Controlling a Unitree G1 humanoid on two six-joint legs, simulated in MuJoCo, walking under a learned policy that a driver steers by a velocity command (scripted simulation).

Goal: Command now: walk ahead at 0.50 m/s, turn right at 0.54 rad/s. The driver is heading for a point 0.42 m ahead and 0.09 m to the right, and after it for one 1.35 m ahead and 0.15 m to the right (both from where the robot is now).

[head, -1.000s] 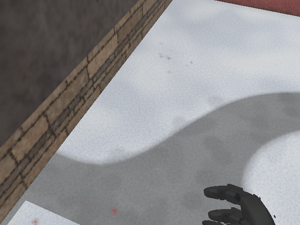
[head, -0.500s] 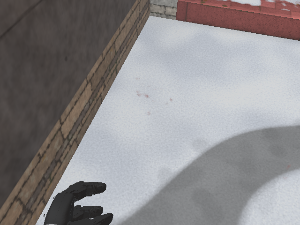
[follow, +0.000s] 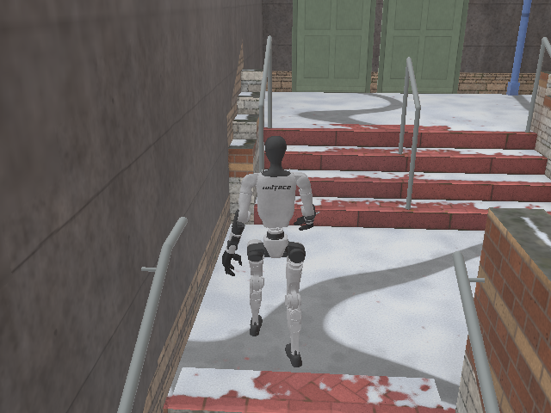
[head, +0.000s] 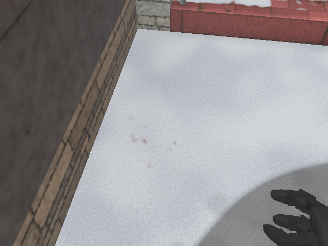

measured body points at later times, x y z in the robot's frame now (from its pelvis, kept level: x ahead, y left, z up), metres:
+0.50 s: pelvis +0.24 -0.04 +0.00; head +0.26 -0.07 +0.45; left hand +0.53 +0.10 -0.07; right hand +0.15 -0.31 -0.14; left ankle +0.16 +0.13 -0.73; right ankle +0.33 -0.20 -0.71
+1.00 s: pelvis +0.47 -0.18 +0.01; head +0.49 -0.20 +0.46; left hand +0.60 +0.06 -0.12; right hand +0.55 -0.47 -0.11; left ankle +0.72 -0.12 -0.68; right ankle +0.33 -0.19 -0.73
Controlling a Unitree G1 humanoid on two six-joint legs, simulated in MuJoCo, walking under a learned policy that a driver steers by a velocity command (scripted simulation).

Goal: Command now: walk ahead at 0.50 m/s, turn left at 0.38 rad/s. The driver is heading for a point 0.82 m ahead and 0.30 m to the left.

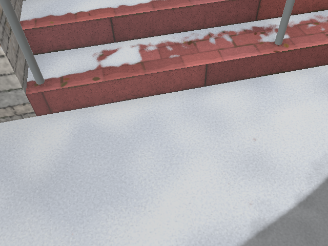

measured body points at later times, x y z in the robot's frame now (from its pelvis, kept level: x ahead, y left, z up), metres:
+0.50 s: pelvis +0.30 +0.02 +0.00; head +0.33 +0.04 +0.45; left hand +0.46 +0.31 -0.07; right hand +0.43 -0.24 -0.11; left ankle +0.20 +0.09 -0.74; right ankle +0.50 -0.09 -0.71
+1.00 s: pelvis +0.54 +0.09 +0.00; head +0.57 +0.12 +0.45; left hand +0.39 +0.34 -0.12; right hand +0.86 +0.04 -0.07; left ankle +0.59 +0.31 -0.69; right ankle +0.51 -0.07 -0.74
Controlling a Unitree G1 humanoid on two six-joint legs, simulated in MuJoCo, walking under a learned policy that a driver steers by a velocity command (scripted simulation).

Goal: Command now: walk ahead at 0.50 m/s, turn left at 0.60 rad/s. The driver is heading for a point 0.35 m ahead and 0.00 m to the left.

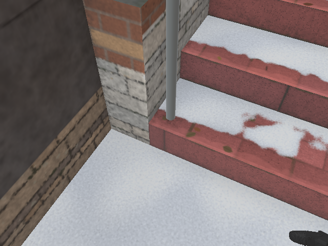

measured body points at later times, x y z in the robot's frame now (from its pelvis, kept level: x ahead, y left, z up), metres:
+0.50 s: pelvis +0.25 +0.04 +0.01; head +0.28 +0.06 +0.45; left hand +0.38 +0.32 -0.10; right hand +0.37 -0.23 -0.11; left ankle +0.18 +0.12 -0.73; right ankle +0.41 -0.06 -0.71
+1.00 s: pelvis +0.34 +0.03 +0.00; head +0.35 +0.05 +0.45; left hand +0.44 +0.30 -0.12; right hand +0.45 -0.22 -0.13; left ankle +0.28 +0.18 -0.73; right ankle +0.40 -0.05 -0.73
